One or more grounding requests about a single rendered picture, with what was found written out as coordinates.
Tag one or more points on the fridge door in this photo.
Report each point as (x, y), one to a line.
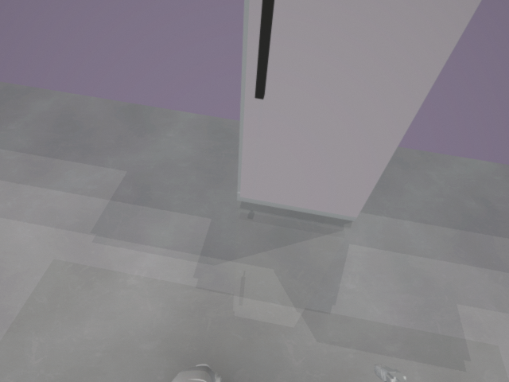
(344, 80)

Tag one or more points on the handle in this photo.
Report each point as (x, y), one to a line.
(264, 47)

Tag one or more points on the robot left thigh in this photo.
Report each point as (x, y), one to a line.
(197, 374)

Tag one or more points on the right robot hand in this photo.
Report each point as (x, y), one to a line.
(388, 374)

